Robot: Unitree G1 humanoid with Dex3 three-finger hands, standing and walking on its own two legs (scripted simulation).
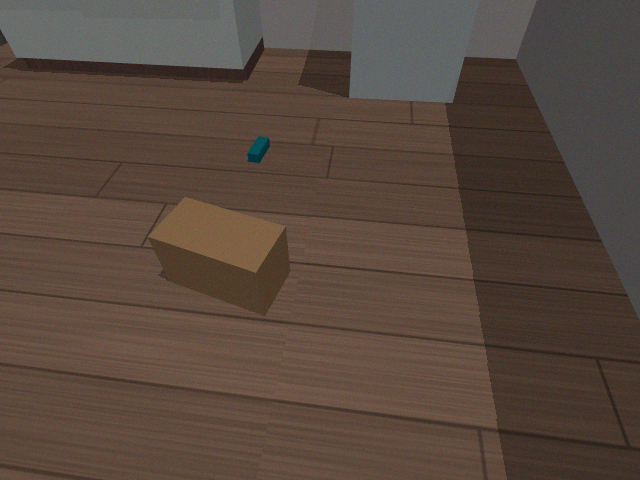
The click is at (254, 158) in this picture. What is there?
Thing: lying carton
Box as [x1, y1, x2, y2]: [247, 136, 269, 162]
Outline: 267,137 258,136 247,153 249,161 259,162 269,146
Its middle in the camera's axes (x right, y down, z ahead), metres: -0.32 -0.48 +2.10
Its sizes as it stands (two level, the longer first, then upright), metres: 0.163 0.060 0.053
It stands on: the floor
